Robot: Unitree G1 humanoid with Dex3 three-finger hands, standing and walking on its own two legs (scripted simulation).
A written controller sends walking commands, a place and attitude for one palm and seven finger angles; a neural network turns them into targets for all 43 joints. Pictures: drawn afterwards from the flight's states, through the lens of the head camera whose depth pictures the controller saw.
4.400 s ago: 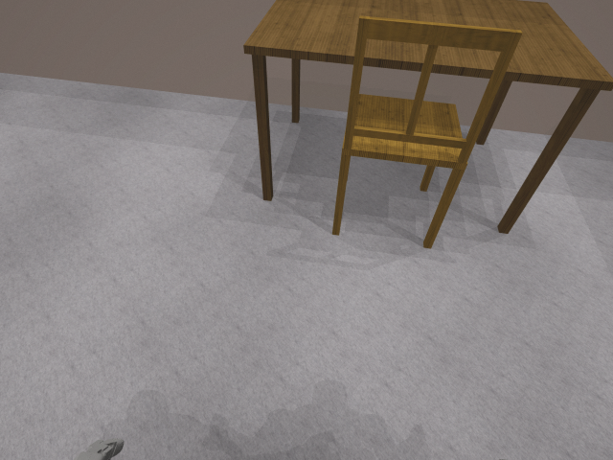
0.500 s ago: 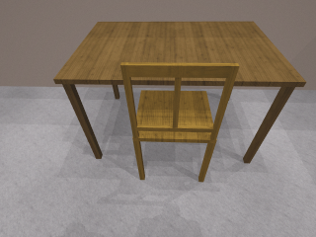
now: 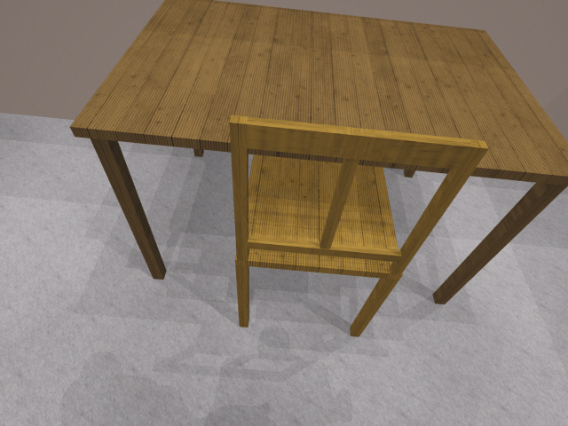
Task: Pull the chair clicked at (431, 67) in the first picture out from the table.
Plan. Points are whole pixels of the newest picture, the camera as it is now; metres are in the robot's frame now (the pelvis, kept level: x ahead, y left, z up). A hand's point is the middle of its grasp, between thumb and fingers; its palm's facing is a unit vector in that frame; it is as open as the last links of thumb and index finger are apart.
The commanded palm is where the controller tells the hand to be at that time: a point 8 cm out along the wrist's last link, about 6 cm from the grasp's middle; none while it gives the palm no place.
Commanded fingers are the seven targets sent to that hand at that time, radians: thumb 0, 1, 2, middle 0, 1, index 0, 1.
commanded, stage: take the last steps up to it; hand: left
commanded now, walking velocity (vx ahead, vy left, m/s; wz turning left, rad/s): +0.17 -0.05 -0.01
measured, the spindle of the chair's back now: (336, 207) +0.55 -0.07 -0.07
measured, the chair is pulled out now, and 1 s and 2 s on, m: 0.00 0.00 0.00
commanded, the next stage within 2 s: come to a stop and stand still in 0.12 s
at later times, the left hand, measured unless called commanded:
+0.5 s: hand (204, 399) +0.18 +0.14 -0.16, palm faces +0.03 -0.97 -0.22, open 7.2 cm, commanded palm none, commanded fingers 0.00 0.90 0.90 -0.20 -0.30 -0.20 -0.30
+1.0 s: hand out of the picture +0.03 +0.23 -0.17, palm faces +0.07 -0.96 -0.28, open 7.4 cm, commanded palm none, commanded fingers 0.00 0.90 0.90 -0.20 -0.30 -0.20 -0.30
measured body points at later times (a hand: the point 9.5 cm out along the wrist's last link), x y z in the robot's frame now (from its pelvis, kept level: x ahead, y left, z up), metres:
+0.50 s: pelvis +0.09 -0.04 +0.01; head +0.12 -0.06 +0.45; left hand +0.18 +0.19 -0.14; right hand +0.08 -0.25 -0.16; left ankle +0.04 +0.09 -0.70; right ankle +0.13 -0.13 -0.73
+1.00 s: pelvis +0.05 +0.03 -0.01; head +0.03 +0.01 +0.44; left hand +0.03 +0.28 -0.15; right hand +0.12 -0.20 -0.16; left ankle +0.06 +0.10 -0.73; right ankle +0.13 -0.12 -0.73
